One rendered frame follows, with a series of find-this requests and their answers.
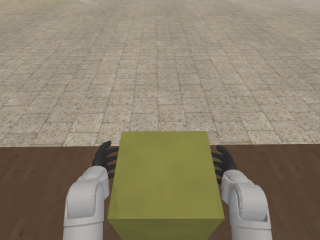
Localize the robot left hand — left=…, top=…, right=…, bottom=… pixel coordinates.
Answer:
left=92, top=140, right=119, bottom=180

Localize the robot right hand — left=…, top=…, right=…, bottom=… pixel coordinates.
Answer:
left=211, top=145, right=237, bottom=185

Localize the right robot forearm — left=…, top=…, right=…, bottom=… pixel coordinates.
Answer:
left=221, top=169, right=273, bottom=240

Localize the carton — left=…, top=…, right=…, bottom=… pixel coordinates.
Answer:
left=107, top=131, right=225, bottom=240

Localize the left robot forearm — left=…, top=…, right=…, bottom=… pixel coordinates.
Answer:
left=63, top=165, right=110, bottom=240

